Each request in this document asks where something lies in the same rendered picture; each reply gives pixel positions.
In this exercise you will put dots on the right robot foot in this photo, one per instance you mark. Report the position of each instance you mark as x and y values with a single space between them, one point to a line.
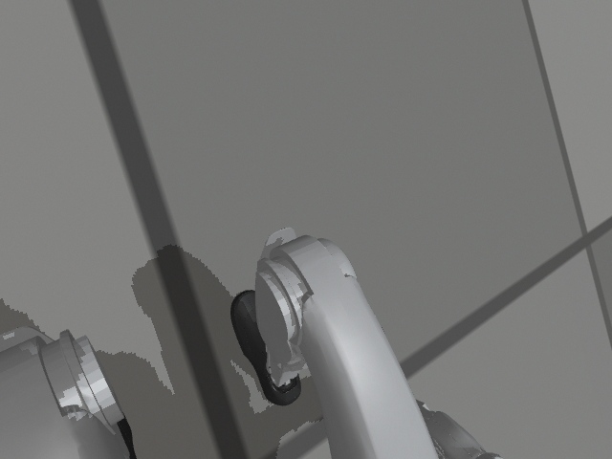
243 318

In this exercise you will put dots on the left robot foot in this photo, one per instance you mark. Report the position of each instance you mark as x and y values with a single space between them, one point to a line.
127 436

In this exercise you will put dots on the right robot hand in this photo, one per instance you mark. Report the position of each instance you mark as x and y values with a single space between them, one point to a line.
450 440

